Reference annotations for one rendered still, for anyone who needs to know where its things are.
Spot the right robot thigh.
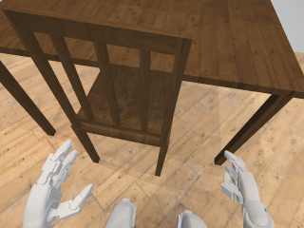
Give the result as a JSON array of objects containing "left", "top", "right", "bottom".
[{"left": 175, "top": 212, "right": 207, "bottom": 228}]

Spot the robot right forearm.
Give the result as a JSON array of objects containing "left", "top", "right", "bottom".
[{"left": 241, "top": 200, "right": 275, "bottom": 228}]

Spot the right robot hand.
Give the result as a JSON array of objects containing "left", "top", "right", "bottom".
[{"left": 221, "top": 150, "right": 261, "bottom": 206}]

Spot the table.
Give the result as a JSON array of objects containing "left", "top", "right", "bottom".
[{"left": 0, "top": 0, "right": 304, "bottom": 165}]

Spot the left robot thigh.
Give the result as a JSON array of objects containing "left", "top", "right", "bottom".
[{"left": 104, "top": 200, "right": 137, "bottom": 228}]

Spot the left robot hand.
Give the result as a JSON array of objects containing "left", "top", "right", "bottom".
[{"left": 22, "top": 139, "right": 94, "bottom": 228}]

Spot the robot thigh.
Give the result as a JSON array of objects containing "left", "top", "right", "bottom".
[
  {"left": 175, "top": 212, "right": 207, "bottom": 228},
  {"left": 104, "top": 200, "right": 137, "bottom": 228}
]

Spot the chair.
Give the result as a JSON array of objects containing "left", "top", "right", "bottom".
[{"left": 1, "top": 5, "right": 194, "bottom": 177}]

